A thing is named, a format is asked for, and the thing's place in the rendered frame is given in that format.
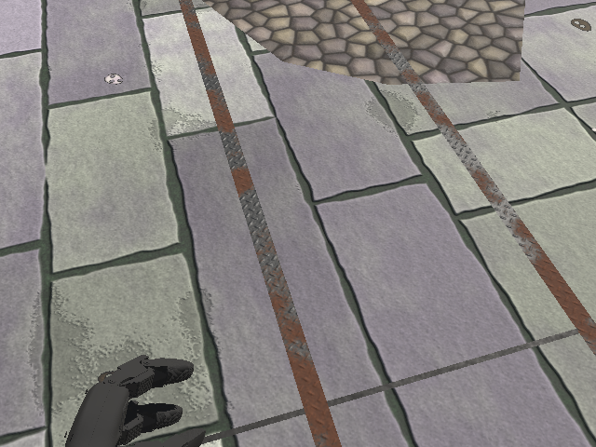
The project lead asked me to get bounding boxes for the left robot hand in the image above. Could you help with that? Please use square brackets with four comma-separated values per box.
[64, 355, 206, 447]

